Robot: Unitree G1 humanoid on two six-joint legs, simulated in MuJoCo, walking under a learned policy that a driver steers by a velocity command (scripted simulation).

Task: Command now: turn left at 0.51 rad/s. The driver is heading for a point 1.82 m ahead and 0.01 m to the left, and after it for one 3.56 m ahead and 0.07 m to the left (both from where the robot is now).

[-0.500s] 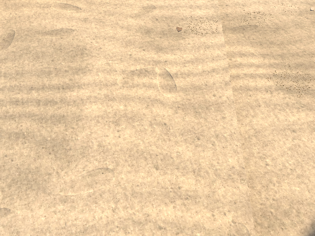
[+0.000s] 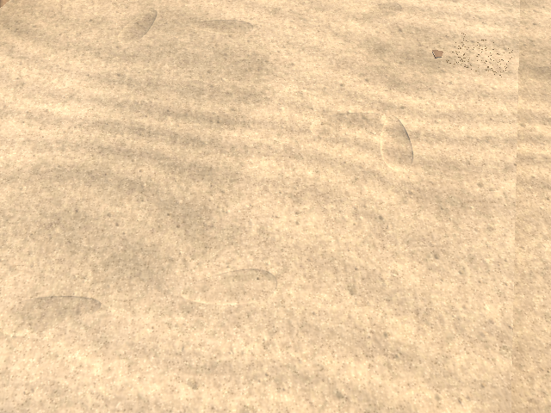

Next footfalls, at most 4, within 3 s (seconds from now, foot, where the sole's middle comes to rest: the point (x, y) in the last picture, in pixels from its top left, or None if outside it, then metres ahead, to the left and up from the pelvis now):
0.14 left None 0.03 0.14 -0.77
0.66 right None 0.31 -0.03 -0.77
1.14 left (224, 343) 0.62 0.18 -0.77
1.64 right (350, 281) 0.81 -0.15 -0.77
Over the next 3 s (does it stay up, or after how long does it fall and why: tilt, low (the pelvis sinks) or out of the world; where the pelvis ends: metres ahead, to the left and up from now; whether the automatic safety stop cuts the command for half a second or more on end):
stays up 1.42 0.02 0.01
